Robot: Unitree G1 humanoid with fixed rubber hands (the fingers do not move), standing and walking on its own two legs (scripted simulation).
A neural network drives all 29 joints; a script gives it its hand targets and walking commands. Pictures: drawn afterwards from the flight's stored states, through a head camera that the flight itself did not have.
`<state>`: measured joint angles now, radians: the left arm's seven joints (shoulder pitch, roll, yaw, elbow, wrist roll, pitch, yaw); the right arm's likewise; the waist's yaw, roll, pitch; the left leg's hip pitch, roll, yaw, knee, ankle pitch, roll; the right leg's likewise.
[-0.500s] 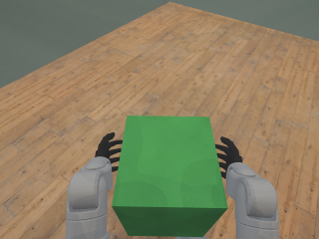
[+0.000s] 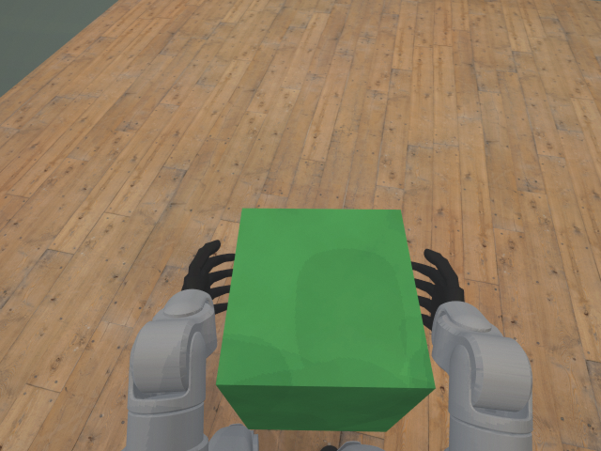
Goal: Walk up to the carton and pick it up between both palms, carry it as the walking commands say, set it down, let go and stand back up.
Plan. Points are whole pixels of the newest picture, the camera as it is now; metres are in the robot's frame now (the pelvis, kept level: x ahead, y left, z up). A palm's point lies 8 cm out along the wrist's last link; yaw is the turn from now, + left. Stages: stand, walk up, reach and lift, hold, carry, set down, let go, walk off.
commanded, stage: carry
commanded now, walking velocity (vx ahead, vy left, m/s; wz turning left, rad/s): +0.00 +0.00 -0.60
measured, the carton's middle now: (318, 327) +0.28 -0.01 -0.01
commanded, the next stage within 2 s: none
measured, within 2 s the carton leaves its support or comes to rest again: neither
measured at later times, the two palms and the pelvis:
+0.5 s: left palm (228, 303) +0.26 +0.10 +0.09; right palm (512, 391) +0.17 -0.18 +0.11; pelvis -0.04 +0.03 +0.02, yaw -19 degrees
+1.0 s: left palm (354, 348) +0.22 -0.04 +0.08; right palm out of the picture +0.05 -0.28 +0.08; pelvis -0.09 +0.00 +0.00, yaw -36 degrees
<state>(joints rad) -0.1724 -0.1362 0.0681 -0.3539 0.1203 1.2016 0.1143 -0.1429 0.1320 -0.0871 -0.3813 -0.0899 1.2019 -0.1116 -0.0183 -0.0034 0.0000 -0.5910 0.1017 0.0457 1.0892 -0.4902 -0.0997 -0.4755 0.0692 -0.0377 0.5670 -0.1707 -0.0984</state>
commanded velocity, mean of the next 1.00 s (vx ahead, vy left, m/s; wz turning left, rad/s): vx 0.00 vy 0.00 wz -0.60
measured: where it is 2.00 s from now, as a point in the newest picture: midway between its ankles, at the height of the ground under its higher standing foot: outside the picture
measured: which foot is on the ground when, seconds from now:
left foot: up 0.00-0.24, down 0.26-0.66, up 0.68-1.00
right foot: down 0.00-0.26, up 0.28-0.64, down 0.66-1.00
